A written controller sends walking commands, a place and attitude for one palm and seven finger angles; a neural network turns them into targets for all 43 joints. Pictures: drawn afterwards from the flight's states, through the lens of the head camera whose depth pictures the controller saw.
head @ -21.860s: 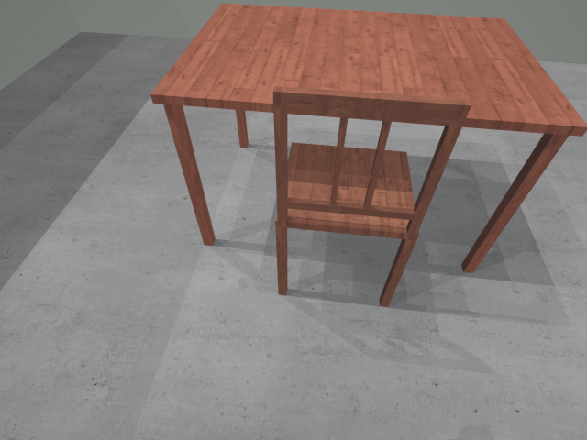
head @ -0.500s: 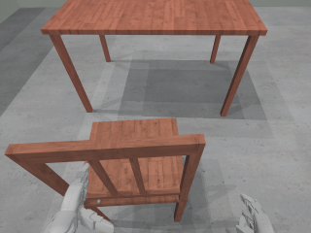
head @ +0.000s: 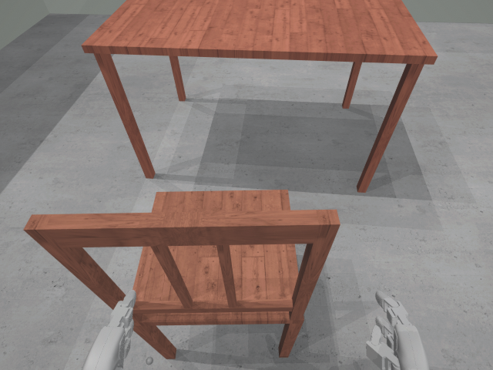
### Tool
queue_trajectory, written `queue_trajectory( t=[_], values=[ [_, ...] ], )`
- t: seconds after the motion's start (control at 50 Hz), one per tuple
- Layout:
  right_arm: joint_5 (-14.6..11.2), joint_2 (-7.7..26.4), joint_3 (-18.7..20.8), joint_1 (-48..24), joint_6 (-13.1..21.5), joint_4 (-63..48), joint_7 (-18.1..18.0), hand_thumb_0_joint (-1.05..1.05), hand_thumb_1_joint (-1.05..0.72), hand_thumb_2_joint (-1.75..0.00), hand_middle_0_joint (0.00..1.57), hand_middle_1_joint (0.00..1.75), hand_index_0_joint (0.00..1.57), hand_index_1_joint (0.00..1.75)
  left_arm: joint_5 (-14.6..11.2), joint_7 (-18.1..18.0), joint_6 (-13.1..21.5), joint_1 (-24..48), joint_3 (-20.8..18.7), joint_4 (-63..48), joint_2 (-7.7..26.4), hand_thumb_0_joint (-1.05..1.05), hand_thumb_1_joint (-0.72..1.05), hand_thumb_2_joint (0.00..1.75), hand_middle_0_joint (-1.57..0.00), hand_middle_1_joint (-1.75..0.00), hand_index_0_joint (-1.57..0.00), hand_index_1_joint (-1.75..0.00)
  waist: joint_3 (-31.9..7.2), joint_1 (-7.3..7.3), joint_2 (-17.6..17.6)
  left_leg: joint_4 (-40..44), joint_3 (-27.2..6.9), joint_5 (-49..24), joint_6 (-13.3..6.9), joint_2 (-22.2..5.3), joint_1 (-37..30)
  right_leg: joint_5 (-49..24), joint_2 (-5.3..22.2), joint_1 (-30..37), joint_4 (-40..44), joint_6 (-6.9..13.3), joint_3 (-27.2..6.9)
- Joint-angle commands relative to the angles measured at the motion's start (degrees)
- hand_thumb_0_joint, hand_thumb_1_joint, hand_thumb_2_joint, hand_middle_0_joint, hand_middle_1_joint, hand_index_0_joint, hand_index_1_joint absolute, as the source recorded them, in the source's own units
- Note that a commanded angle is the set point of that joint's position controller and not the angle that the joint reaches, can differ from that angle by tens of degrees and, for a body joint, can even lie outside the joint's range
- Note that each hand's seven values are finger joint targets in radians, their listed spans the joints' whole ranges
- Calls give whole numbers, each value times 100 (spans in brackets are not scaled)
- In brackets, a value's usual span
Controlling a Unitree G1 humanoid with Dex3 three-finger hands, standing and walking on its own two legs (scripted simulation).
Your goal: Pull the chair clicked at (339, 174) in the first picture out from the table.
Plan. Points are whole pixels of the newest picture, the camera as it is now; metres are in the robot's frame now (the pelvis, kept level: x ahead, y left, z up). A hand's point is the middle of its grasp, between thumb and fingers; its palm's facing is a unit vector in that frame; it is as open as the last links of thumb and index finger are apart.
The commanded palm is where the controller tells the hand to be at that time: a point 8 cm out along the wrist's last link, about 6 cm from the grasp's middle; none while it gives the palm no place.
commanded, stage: draw the hand back to the body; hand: left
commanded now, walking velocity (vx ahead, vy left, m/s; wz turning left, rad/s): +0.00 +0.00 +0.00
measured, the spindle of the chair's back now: (175, 278) +0.29 +0.15 -0.05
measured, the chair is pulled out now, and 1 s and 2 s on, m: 0.60 0.60 0.60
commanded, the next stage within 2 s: step back with the hand held close in 1.64 s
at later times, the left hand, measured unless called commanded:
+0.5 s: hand (117, 341) +0.16 +0.17 +0.07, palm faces -0.04 -1.00 -0.08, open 17.5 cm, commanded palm +0.13 +0.24 +0.09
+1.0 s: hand (47, 284) +0.20 +0.24 +0.15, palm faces +0.33 -0.84 -0.44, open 13.1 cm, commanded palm +0.15 +0.28 +0.18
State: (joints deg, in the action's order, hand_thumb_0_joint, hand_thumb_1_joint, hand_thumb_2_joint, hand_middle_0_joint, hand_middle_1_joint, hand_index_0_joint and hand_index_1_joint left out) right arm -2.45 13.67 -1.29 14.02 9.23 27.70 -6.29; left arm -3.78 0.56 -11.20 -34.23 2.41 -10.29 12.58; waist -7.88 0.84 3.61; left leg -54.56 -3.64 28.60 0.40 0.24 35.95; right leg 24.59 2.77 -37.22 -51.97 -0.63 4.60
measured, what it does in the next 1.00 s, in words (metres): stands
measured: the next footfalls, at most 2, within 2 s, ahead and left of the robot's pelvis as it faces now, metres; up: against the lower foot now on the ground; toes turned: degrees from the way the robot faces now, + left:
none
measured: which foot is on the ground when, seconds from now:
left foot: down 0.00-1.00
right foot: down 0.00-1.00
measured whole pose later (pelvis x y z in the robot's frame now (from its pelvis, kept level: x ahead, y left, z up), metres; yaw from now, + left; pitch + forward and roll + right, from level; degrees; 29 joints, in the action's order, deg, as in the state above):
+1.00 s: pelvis +0.02 +0.00 +0.04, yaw -1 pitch -1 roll -1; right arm -1.2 12.9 -2.0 11.3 7.7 35.9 -5.6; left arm -2.3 -8.1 0.5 -33.7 -11.2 -24.0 18.7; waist -0.3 -3.8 4.9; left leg -35.4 -2.1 22.4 0.1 -0.2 11.7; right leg 18.7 2.1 -13.8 -33.9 -1.0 3.6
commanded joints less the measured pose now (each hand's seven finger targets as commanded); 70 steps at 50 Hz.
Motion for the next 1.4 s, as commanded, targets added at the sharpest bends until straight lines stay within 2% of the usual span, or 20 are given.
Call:
queue_trajectory(
  t=[0.0, 0.04, 0.06, 0.12, 0.14, 0.2, 0.28, 0.32, 0.42, 0.48, 0.54, 0.56, 0.58, 0.64, 0.72, 1.02, 1.18, 1.22, 1.3, 1.38],
  values=[
    [-19, 590, 338, -437, 394, -973, -83, 0, -90, -90, 20, 30, 20, 30, 17, -20, 423, -379, -246, -1452, 473, 0, -55, 20, 0, 0, 0, 0, -533, 18, -56, 847, 5, -1480, -147, 3, -225, -901, -66, 579, 730, 176, 10],
    [-15, 577, 353, -420, 415, -992, -79, 0, -90, -90, 20, 30, 20, 30, 39, -35, 448, -614, -163, -1637, 442, 0, -55, 20, 0, 0, 0, 0, -617, 9, -55, 815, -10, -1607, -146, 3, -233, -1001, -70, 606, 673, 185, 27],
    [-9, 535, 337, -333, 548, -944, -86, 0, -90, -90, 20, 30, 20, 30, -620, 70, 1110, -266, -197, -2261, -3, 0, -55, 20, 0, 0, 0, 0, -459, 72, -491, 630, -24, -1682, -108, 36, -178, -1173, -145, 380, 597, 162, 175],
    [-11, 559, 425, -302, 673, -672, -52, 0, -90, -90, 20, 30, 20, 30, -693, 202, 1852, -505, -816, -2053, 586, 0, -55, 20, 0, 0, 0, 0, -617, -71, -254, 513, 14, -1741, -71, 29, -92, -1192, -162, 419, 441, 205, 84],
    [-33, 527, 426, -295, 700, -643, -20, 0, -90, -90, 20, 30, 20, 30, -742, 282, 2083, -499, -833, -2111, 525, 0, -55, 20, 0, 0, 0, 0, -673, -83, -26, 489, 28, -1792, -43, 38, -136, -1178, -153, 380, 360, 215, 93],
    [-69, 486, 451, -423, 726, -552, 96, 0, -90, -90, 20, 30, 20, 30, -842, 562, 2730, -459, -839, -1908, 436, 0, -55, 20, 0, 0, 0, 0, -445, -78, -135, 397, 19, -1569, -20, 6, 100, -920, -161, 146, 256, 219, 82],
    [-127, 519, 503, -595, 723, -577, 258, 0, -90, -90, 20, 30, 20, 30, -1086, 1151, 3351, -605, -1005, -1725, 529, 0, -55, 20, 0, 0, 0, 0, -621, -119, -220, 246, 44, -1462, -34, -11, 286, -896, -131, 209, 175, 223, -51],
    [-171, 539, 524, -694, 663, -672, 250, 0, -90, -90, 20, 30, 20, 30, -1164, 1296, 3149, -797, -1381, -1579, 787, 0, -55, 20, 0, 0, 0, 0, -792, -212, -277, 331, 65, -1333, -64, -19, 311, -766, -111, 512, 298, 218, -135],
    [-243, 554, 413, -726, 649, -795, 75, 0, -90, -90, 20, 30, 20, 30, -1459, 1234, 2677, -352, -1690, -2193, 964, 0, -55, 20, 0, 0, 0, 0, -574, -185, -219, 604, 2, -1026, -108, -58, 100, -317, -126, 657, 668, 191, -139],
    [-243, 569, 354, -650, 775, -700, 36, 0, -90, -90, 20, 30, 20, 30, -1488, 1176, 2650, -160, -1667, -2363, 951, 0, -48, 24, -1, -2, -1, -2, -453, -138, -180, 743, -25, -1052, -103, -83, -127, -323, -134, 680, 806, 169, -77],
    [-241, 584, 309, -580, 917, -587, -2, 0, -90, -90, 20, 30, 20, 30, -1564, 1116, 2716, 115, -2019, -2609, 1275, 0, -37, 29, -2, -4, -2, -4, -578, -181, -54, 846, -50, -1247, -91, -84, -351, -528, -148, 929, 914, 191, -95],
    [-64, 459, 304, -554, 620, -415, -84, 0, -90, -90, 20, 30, 20, 30, -442, 142, 2086, -470, -2285, -2316, 2142, 0, -33, 31, -3, -5, -3, -5, -749, -663, 243, 1129, 13, -1224, -77, -187, -706, -604, 30, 1525, 1222, 347, -464],
    [-27, 407, 227, -491, 529, -606, -92, 0, -90, -90, 20, 30, 20, 30, -342, -237, 1831, -372, -1833, -2952, 1539, 0, -30, 32, -4, -5, -4, -5, -434, -443, 278, 1242, 32, -1182, -77, -151, -805, -689, 79, 1506, 1348, 319, -383],
    [7, 389, 180, -621, 341, -427, -145, 0, -90, -90, 20, 30, 20, 30, -22, -806, 1495, -146, -1700, -2840, 1411, 0, -19, 37, -5, -8, -5, -8, 80, -372, 314, 1445, 20, -1283, -103, -212, -1156, -712, 54, 1488, 1634, 319, -261],
    [38, 491, 198, -783, 196, -305, -139, 0, -90, -90, 20, 30, 20, 30, 71, -968, 1443, 62, -1627, -2357, 1292, 0, -4, 44, -7, -10, -7, -10, 563, -343, -216, 1840, -9, -1153, -147, -226, -1433, -616, 54, 1706, 2043, 275, -209],
    [157, 510, 203, -979, 196, 49, 62, 0, -90, -90, 20, 30, 20, 30, 158, -1007, 1628, 641, -2461, -2790, 1742, 0, 50, 71, -15, -22, -15, -22, 389, -483, 51, 2723, 20, -2852, -121, -247, -2664, -2378, 58, 2936, 2493, 298, -299],
    [176, 527, 255, -1013, 37, 153, 127, 0, -90, -90, 20, 30, 20, 30, 116, -984, 1649, 963, -2835, -2651, 1854, 0, 79, 85, -19, -28, -19, -28, 434, -516, -98, 2919, 88, -3239, -137, -308, -2946, -2718, 76, 3153, 2655, 250, -271],
    [175, 560, 256, -1047, 34, 178, 153, 0, -90, -90, 20, 30, 20, 30, 104, -985, 1663, 1172, -3017, -2811, 2019, 0, 86, 88, -19, -29, -19, -29, 314, -517, 161, 2950, 80, -3336, -122, -303, -3020, -2751, 85, 3253, 2689, 268, -327],
    [178, 538, 292, -1026, -58, 210, 195, 0, -90, -90, 20, 30, 20, 30, 91, -928, 1623, 858, -2826, -2428, 1687, 0, 90, 90, -20, -30, -20, -30, 413, -527, -154, 2985, 119, -3557, -134, -353, -3047, -2872, 92, 3254, 2724, 229, -222],
    [177, 556, 320, -1056, -130, 185, 207, 0, -90, -90, 20, 30, 20, 30, 87, -905, 1627, 861, -2885, -2522, 1784, 0, 90, 90, -20, -30, -20, -30, 341, -531, -258, 3001, 139, -3500, -153, -347, -3033, -2978, 104, 3332, 2753, 226, -246]
  ],
)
